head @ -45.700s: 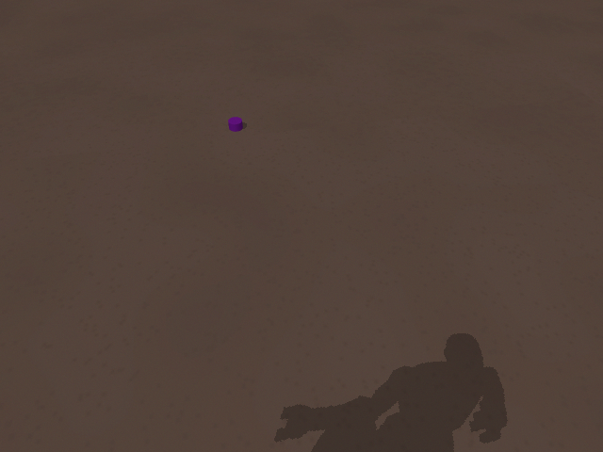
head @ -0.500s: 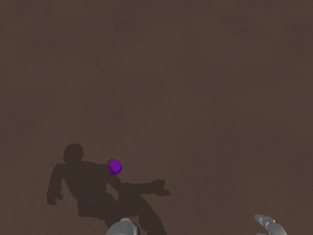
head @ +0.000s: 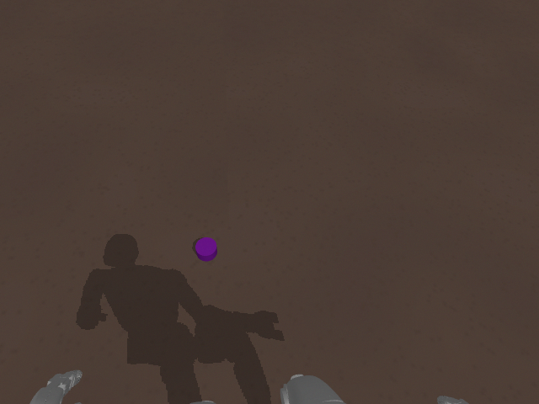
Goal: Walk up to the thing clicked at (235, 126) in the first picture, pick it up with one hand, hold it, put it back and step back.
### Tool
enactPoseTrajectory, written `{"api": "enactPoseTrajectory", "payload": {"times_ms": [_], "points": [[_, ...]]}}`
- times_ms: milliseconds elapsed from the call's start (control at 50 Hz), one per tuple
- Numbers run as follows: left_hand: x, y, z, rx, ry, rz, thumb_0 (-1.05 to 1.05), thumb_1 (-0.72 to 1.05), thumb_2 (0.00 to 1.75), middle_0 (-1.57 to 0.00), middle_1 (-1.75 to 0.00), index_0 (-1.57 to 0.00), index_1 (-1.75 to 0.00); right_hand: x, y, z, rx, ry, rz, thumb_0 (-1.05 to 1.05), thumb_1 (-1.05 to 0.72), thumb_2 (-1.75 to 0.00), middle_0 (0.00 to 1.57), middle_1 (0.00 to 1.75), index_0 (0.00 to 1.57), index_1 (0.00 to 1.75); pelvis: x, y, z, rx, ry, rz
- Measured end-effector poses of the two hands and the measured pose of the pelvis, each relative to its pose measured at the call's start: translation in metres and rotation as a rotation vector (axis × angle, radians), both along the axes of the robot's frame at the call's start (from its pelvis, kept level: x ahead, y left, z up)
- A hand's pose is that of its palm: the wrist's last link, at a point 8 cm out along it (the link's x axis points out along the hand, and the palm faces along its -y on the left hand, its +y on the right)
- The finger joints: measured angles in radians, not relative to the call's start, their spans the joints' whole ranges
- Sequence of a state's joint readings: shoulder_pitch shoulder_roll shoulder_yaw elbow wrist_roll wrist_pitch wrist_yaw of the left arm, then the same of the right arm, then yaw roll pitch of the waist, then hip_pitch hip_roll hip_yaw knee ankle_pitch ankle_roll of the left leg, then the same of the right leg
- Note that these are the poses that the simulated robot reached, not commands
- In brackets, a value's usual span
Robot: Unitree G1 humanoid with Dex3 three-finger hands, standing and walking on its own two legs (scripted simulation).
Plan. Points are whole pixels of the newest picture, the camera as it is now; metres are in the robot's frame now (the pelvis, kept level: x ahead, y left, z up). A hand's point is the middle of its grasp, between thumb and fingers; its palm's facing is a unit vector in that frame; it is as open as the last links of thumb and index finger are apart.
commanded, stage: step back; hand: left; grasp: from above
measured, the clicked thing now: (206, 249) +0.73 +0.19 -0.74
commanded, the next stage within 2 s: none
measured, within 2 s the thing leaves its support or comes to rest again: neither
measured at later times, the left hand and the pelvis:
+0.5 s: hand out of the picture -0.07 +0.25 -0.14, palm faces -0.02 -0.89 -0.45, open 7.3 cm; pelvis -0.17 -0.03 -0.01, yaw +0 degrees
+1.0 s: hand out of the picture -0.28 +0.22 -0.15, palm faces -0.05 -0.91 -0.40, open 7.3 cm; pelvis -0.33 -0.05 -0.01, yaw -4 degrees
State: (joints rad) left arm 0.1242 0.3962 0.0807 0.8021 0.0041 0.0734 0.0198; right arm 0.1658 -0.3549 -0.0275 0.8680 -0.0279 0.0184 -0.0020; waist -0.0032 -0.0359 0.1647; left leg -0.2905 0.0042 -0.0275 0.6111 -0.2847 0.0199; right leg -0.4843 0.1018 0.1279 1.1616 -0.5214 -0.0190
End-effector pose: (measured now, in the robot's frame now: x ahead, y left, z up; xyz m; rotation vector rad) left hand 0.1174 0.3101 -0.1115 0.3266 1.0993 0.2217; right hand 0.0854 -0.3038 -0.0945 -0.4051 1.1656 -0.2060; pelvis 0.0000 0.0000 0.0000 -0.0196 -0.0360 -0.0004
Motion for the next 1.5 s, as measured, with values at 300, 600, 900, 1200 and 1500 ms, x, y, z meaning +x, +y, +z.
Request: {"api": "enactPoseTrajectory", "payload": {"times_ms": [300, 600, 900, 1200, 1500], "points": [[-0.152, -0.030, 0.003, 0.051, 0.133, -0.031, 0.00, 0.91, 0.90, -0.20, -0.30, -0.21, -0.30, -0.076, -0.045, -0.019, 0.022, -0.107, -0.043, 0.00, -0.91, -0.90, 0.20, 0.30, 0.21, 0.30, -0.108, -0.031, -0.011, 0.020, 0.001, -0.069], [-0.210, -0.009, 0.000, 0.064, -0.017, -0.009, 0.00, 0.90, 0.90, -0.20, -0.30, -0.21, -0.30, -0.215, -0.022, -0.028, 0.013, 0.065, 0.001, 0.01, -0.91, -0.90, 0.20, 0.30, 0.21, 0.30, -0.210, -0.018, -0.015, 0.054, -0.013, 0.019], [-0.342, -0.037, -0.008, 0.038, 0.102, -0.052, 0.00, 0.91, 0.90, -0.20, -0.30, -0.21, -0.30, -0.288, -0.052, -0.008, 0.007, -0.116, -0.018, 0.01, -0.90, -0.90, 0.21, 0.30, 0.21, 0.30, -0.313, -0.040, -0.012, 0.004, 0.001, -0.081], [-0.430, -0.020, 0.007, 0.059, 0.104, 0.049, 0.00, 0.90, 0.90, -0.21, -0.30, -0.21, -0.30, -0.395, -0.048, -0.026, 0.038, 0.100, -0.045, 0.01, -0.91, -0.90, 0.20, 0.30, 0.21, 0.30, -0.351, -0.034, -0.006, 0.037, -0.011, 0.003], [-0.395, -0.038, 0.007, 0.031, 0.049, 0.019, 0.00, 0.91, 0.90, -0.20, -0.30, -0.21, -0.30, -0.370, -0.045, -0.022, 0.065, 0.023, -0.052, 0.01, -0.91, -0.90, 0.20, 0.30, 0.21, 0.30, -0.341, -0.045, -0.002, 0.003, -0.004, -0.003]]}}
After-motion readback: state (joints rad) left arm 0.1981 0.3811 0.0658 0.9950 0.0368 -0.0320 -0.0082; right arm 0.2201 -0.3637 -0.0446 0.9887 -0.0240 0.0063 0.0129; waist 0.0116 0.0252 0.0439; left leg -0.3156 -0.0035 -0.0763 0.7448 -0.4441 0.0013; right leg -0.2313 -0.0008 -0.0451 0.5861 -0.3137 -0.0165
